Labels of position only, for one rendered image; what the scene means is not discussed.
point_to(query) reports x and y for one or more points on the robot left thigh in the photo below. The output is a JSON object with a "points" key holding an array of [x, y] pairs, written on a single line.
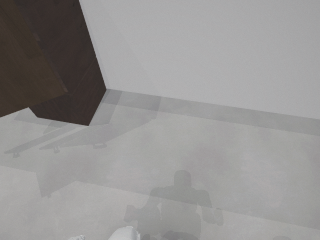
{"points": [[125, 233]]}

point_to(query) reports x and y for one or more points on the cupboard door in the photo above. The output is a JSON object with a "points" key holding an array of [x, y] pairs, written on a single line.
{"points": [[26, 77]]}

